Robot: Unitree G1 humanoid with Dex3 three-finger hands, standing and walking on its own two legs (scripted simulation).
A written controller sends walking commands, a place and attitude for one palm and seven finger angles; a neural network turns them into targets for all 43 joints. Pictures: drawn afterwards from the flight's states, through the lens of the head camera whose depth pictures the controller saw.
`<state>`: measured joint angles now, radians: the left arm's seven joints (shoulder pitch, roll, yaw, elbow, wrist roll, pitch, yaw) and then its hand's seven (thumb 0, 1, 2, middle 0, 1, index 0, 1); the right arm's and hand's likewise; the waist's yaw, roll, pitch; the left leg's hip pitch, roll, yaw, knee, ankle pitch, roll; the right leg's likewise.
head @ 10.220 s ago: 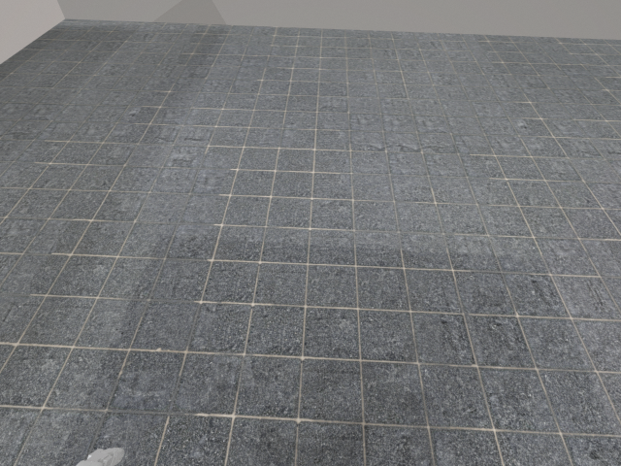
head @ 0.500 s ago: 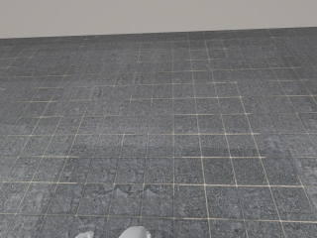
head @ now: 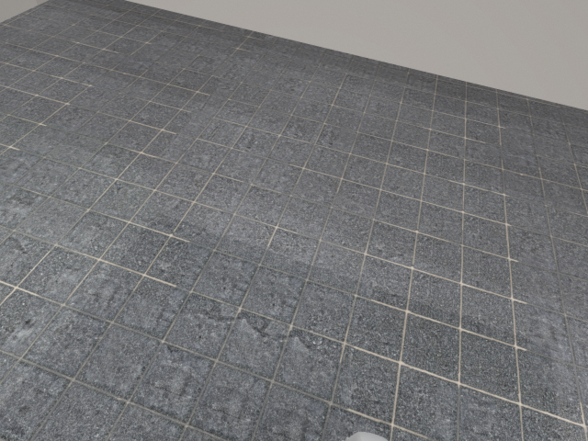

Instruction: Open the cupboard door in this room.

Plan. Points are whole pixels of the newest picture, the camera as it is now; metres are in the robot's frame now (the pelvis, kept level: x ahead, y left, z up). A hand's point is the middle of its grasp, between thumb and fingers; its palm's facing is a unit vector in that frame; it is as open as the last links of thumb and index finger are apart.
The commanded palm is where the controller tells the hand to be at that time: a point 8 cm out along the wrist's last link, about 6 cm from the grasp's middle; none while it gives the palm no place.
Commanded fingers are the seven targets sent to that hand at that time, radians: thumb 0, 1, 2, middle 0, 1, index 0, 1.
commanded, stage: turn or walk to find it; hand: left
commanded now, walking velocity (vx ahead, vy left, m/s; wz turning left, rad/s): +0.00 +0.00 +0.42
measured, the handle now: out of the picture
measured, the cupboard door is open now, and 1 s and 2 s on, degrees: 0 0 0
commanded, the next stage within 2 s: none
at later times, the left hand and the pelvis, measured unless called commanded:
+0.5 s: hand out of the picture +0.02 +0.15 -0.15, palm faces +0.23 -0.93 -0.27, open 7.4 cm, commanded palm none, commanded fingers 0.00 0.90 0.90 -0.20 -0.30 -0.20 -0.30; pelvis -0.01 -0.05 +0.00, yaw +13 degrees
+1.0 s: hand out of the picture -0.08 +0.21 -0.17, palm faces +0.44 -0.86 -0.25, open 7.4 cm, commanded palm none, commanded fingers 0.00 0.90 0.90 -0.20 -0.30 -0.20 -0.30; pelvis -0.05 -0.01 +0.00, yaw +24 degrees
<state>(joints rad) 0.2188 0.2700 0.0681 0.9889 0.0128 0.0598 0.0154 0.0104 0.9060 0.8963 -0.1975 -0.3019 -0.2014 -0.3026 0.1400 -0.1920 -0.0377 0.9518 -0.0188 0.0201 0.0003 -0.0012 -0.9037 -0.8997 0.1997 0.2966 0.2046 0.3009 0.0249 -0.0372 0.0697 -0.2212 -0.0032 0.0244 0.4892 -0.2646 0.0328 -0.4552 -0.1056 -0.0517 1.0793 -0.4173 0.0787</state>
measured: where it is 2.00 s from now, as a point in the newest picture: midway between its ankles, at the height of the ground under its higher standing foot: outside the picture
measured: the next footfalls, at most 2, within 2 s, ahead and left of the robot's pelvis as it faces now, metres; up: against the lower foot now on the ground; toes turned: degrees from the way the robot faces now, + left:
right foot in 0.26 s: +0.04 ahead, -0.14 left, +0.00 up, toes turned +2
left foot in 0.72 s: -0.04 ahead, +0.10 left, +0.00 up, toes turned +24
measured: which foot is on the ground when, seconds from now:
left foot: down 0.00-0.26, up 0.28-0.70, down 0.72-1.00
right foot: up 0.00-0.24, down 0.26-0.72, up 0.74-1.00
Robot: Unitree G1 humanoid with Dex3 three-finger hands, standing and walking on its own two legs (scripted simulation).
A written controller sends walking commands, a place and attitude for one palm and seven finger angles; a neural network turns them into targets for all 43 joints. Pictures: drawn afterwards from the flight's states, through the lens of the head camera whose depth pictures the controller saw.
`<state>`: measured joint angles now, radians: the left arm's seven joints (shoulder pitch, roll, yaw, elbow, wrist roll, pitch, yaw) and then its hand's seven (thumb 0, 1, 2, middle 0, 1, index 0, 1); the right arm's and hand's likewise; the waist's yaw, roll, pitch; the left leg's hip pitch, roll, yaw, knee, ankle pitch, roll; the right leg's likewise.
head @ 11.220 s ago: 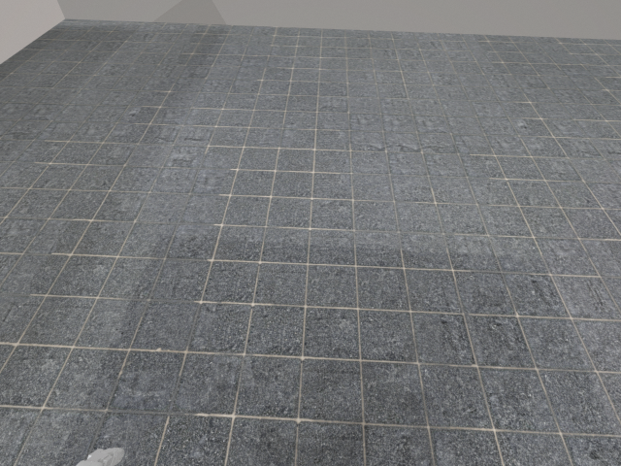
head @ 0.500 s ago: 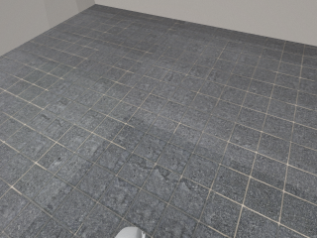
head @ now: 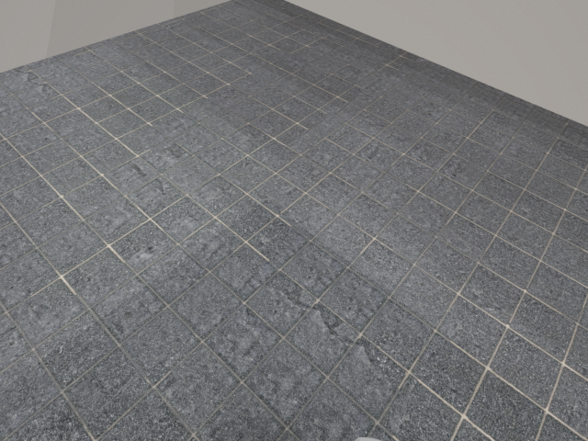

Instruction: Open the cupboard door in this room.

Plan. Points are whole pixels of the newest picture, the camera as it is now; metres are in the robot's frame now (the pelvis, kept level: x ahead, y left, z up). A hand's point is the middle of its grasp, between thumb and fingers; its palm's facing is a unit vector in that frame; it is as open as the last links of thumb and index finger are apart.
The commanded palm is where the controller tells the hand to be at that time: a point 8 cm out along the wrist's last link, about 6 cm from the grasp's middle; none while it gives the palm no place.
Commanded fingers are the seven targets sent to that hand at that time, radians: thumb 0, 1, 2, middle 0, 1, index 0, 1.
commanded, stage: turn or walk to find it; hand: left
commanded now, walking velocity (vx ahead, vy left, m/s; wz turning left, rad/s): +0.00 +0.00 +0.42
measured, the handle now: out of the picture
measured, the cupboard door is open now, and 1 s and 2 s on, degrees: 0 0 0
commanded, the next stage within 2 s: none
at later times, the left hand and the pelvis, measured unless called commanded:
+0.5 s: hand out of the picture -0.01 +0.17 -0.17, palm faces +0.25 -0.94 -0.24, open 7.4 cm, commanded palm none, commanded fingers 0.00 0.90 0.90 -0.20 -0.30 -0.20 -0.30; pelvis -0.03 -0.03 -0.01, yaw +14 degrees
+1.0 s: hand out of the picture -0.05 +0.22 -0.16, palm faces +0.43 -0.86 -0.26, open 7.4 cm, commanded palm none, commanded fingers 0.00 0.90 0.90 -0.20 -0.30 -0.20 -0.30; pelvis -0.05 -0.01 +0.00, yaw +25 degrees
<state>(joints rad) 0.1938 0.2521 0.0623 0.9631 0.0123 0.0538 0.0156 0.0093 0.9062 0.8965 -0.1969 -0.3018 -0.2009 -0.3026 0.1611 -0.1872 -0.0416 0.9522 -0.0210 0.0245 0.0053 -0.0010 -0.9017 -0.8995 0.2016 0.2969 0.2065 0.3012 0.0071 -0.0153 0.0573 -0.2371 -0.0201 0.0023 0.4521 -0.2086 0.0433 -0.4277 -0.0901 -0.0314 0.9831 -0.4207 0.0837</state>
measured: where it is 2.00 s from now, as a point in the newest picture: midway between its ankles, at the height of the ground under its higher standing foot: outside the picture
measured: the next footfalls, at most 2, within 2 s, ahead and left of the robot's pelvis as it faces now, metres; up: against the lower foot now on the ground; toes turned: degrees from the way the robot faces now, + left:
right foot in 0.18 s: +0.03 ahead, -0.15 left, +0.00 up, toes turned +1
left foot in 0.60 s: -0.04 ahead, +0.11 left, +0.00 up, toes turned +21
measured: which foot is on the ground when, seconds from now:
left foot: down 0.00-0.18, up 0.20-0.58, down 0.60-1.00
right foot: up 0.00-0.16, down 0.18-0.60, up 0.62-1.00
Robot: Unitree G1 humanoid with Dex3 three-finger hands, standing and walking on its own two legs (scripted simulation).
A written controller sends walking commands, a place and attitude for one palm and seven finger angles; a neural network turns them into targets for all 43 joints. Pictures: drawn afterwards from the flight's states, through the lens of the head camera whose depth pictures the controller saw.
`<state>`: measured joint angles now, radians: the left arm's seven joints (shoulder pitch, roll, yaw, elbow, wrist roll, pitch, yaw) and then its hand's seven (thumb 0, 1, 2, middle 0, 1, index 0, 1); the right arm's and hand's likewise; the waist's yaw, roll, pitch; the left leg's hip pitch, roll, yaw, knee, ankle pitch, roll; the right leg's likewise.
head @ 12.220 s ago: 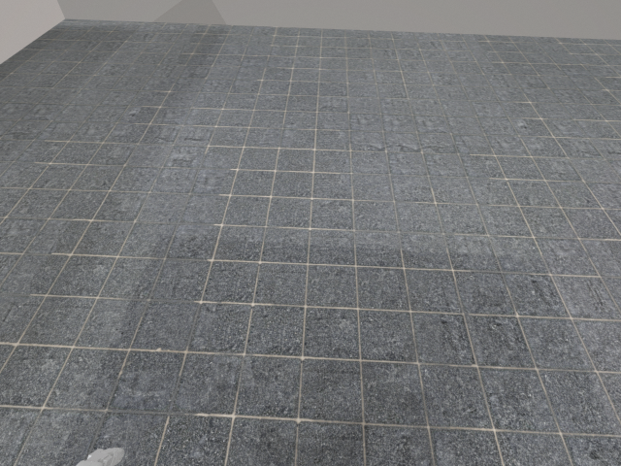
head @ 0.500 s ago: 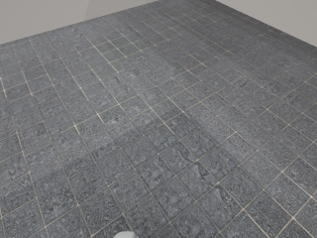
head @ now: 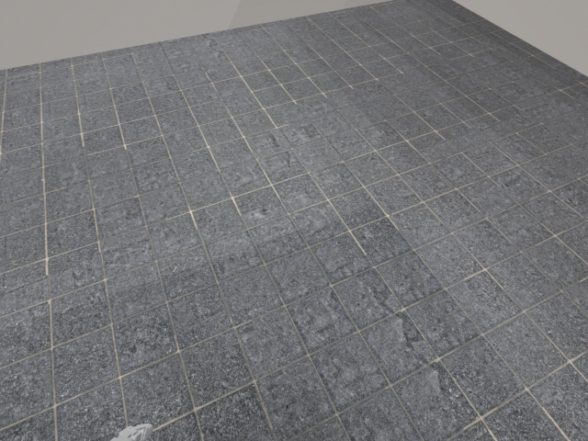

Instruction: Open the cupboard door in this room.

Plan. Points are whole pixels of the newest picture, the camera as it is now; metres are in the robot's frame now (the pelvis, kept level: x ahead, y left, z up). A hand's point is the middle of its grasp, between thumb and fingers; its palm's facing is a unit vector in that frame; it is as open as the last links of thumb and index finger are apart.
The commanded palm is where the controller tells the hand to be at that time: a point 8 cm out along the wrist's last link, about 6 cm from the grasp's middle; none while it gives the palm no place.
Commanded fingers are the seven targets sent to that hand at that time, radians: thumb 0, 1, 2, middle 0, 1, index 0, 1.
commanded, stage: turn or walk to find it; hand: left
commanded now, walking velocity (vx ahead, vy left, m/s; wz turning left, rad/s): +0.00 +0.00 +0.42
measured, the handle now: out of the picture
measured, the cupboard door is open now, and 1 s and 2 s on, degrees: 0 0 0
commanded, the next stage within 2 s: none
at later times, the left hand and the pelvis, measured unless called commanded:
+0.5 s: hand out of the picture -0.04 +0.21 -0.18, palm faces +0.28 -0.93 -0.24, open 7.4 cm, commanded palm none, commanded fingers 0.00 0.90 0.90 -0.20 -0.30 -0.20 -0.30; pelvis -0.03 +0.00 -0.01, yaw +15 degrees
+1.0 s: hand out of the picture -0.02 +0.21 -0.15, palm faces +0.42 -0.86 -0.29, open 7.4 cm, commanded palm none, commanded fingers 0.00 0.90 0.90 -0.20 -0.30 -0.20 -0.30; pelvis -0.04 -0.02 -0.01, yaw +25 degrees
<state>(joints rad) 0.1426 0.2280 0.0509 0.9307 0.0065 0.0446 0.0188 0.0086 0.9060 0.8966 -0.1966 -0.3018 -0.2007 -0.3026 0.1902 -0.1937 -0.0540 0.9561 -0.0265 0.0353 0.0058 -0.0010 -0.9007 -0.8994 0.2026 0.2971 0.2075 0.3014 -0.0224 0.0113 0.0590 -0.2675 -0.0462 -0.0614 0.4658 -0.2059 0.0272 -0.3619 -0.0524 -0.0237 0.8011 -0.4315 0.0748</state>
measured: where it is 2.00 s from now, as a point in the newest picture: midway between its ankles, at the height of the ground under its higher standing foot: outside the picture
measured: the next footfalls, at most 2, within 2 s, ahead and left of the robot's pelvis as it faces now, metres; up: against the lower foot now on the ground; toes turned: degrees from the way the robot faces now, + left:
right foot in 0.06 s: +0.03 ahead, -0.13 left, +0.00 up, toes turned -1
left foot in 0.50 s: -0.03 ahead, +0.13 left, +0.00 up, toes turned +18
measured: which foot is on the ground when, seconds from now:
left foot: down 0.00-0.08, up 0.10-0.48, down 0.50-0.96, up 0.98-1.00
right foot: up 0.00-0.04, down 0.06-0.50, up 0.52-0.94, down 0.96-1.00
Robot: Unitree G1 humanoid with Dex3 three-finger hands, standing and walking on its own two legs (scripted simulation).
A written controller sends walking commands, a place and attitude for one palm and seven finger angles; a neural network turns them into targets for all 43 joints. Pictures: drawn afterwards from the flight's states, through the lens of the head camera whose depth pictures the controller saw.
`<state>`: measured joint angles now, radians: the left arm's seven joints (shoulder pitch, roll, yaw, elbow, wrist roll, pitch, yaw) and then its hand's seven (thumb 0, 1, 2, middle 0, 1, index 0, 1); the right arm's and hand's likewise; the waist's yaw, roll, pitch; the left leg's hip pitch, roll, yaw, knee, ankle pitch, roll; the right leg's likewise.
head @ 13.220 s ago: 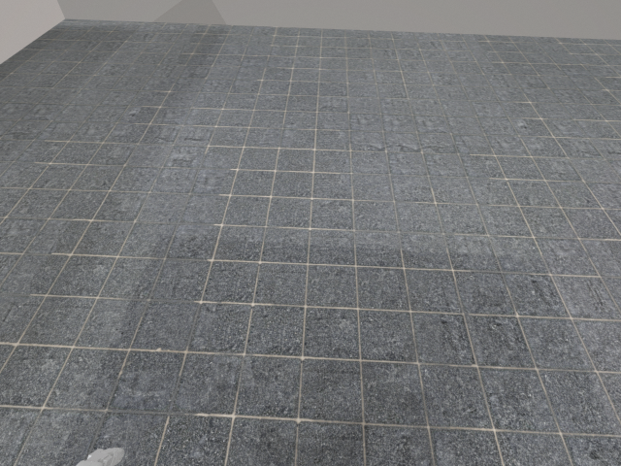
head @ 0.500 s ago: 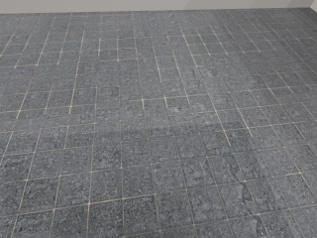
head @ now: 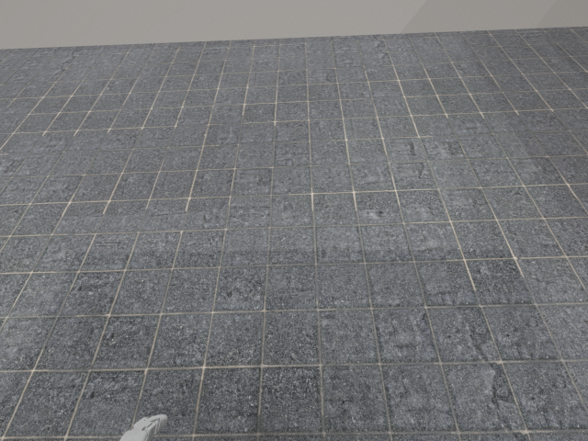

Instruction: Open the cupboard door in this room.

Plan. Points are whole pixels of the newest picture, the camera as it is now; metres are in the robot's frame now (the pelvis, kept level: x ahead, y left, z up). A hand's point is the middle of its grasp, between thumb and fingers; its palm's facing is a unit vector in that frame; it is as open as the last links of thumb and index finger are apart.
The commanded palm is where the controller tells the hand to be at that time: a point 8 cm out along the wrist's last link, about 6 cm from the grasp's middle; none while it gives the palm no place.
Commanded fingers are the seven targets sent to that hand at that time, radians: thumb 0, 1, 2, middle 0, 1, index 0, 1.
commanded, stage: turn or walk to find it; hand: left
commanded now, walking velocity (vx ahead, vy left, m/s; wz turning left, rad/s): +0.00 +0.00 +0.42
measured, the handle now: out of the picture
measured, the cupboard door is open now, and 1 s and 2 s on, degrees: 0 0 0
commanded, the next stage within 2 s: none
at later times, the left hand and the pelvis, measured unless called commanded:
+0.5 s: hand out of the picture -0.06 +0.25 -0.18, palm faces +0.28 -0.93 -0.25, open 7.4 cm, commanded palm none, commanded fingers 0.00 0.90 0.90 -0.20 -0.30 -0.20 -0.30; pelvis -0.03 +0.03 +0.00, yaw +13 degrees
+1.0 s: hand out of the picture -0.05 +0.20 -0.14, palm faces +0.44 -0.85 -0.28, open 7.4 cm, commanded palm none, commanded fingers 0.00 0.90 0.90 -0.20 -0.30 -0.20 -0.30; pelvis -0.05 -0.02 +0.01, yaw +26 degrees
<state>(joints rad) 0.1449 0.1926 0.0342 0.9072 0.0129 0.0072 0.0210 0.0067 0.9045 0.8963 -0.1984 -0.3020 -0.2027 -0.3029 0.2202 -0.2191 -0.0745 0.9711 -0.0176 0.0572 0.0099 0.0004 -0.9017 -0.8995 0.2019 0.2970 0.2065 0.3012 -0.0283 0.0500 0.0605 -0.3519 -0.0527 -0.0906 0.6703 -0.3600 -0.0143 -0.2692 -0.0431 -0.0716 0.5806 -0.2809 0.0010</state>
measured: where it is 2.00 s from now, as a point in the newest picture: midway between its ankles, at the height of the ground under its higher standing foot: outside the picture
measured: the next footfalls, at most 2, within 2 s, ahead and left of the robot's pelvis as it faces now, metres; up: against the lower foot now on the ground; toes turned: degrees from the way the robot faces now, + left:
left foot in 0.40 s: -0.02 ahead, +0.15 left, +0.00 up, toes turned +16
right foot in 0.84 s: +0.04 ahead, -0.09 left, +0.00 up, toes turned +18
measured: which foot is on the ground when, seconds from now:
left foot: up 0.00-0.38, down 0.40-0.86, up 0.88-1.00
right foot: down 0.00-0.40, up 0.42-0.82, down 0.84-1.00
